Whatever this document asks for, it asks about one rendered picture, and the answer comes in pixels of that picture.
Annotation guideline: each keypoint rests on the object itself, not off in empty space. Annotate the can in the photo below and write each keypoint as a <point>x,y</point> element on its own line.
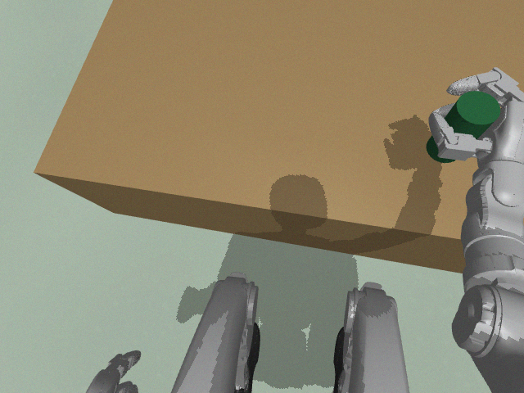
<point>473,113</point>

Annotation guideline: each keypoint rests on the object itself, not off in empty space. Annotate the left robot foot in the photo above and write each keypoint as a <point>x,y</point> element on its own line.
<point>252,360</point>

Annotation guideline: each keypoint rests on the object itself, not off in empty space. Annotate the right robot arm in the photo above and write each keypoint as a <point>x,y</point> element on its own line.
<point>489,323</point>

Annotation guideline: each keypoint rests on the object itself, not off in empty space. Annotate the right robot hand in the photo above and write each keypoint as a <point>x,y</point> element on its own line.
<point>503,140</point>

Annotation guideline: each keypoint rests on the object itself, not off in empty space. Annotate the left robot hand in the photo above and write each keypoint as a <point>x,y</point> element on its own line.
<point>107,381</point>

